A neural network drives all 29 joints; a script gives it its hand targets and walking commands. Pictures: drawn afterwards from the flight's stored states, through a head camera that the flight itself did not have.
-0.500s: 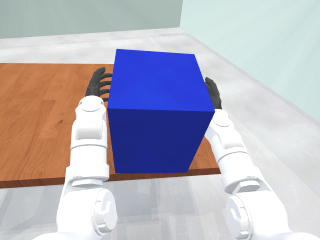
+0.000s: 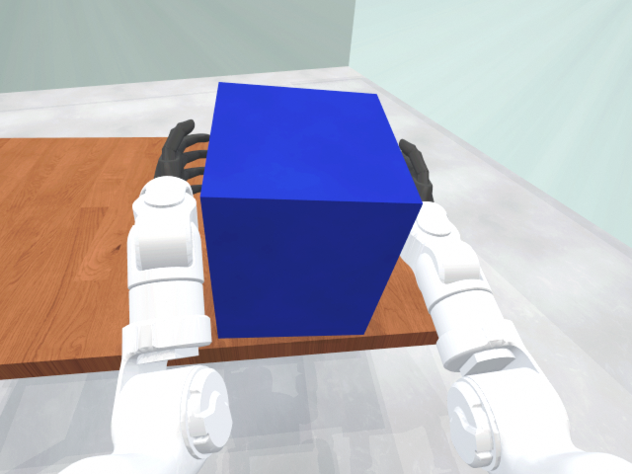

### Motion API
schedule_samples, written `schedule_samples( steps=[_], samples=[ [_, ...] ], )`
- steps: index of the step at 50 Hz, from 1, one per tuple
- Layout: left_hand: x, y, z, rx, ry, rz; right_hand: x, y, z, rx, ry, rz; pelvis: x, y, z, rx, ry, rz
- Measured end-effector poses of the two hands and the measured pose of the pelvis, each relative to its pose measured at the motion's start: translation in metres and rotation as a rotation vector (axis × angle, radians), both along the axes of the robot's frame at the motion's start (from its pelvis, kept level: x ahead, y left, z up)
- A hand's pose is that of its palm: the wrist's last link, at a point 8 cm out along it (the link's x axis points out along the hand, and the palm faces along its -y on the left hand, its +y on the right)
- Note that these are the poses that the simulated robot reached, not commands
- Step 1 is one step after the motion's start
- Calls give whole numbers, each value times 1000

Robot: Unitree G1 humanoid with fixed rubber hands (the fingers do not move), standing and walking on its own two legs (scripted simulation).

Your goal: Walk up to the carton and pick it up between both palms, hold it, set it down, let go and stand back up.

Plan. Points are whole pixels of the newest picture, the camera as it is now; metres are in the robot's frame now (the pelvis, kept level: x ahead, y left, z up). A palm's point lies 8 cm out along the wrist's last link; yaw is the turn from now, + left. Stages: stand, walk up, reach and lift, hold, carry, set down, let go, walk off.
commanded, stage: reach and lift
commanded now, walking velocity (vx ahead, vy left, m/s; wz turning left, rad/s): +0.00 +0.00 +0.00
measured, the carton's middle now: (296, 217) +0.39 +0.00 +0.17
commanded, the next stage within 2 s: hold in 0.78 s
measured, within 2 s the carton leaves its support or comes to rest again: neither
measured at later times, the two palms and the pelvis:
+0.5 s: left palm (179, 179) +0.40 +0.14 +0.23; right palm (415, 187) +0.39 -0.15 +0.22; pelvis +0.03 -0.01 +0.00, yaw +0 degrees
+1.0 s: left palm (161, 156) +0.38 +0.15 +0.27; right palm (420, 165) +0.37 -0.14 +0.26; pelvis +0.01 -0.01 +0.00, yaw +0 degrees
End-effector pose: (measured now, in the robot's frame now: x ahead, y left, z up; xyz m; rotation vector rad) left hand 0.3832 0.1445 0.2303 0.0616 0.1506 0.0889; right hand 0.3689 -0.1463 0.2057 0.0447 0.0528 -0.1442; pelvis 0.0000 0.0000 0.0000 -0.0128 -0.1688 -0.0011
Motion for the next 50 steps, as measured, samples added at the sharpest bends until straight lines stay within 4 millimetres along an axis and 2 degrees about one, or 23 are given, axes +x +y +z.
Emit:
schedule_samples(
  steps=[11, 16, 24, 36, 50],
  samples=[
    [22, -3, 11, 22, -1, 2, 23, -3, 8, 2, -2, 8, 11, -5, 1, 2, 35, -6],
    [25, -4, 6, 10, -10, -5, 27, -5, 12, -11, -14, 6, 22, -8, 0, -2, 18, 2],
    [19, -4, -3, -7, -13, -17, 21, -6, 11, -1, -15, 3, 29, -8, -1, -6, 2, 7],
    [6, -1, 18, -5, -25, -5, 11, -3, 25, 18, -26, 7, 16, -3, 0, -2, 4, -9],
    [-6, 4, 40, -25, -30, 20, 5, 3, 51, 16, -28, 31, 7, -9, 0, 1, 7, -7]
  ],
)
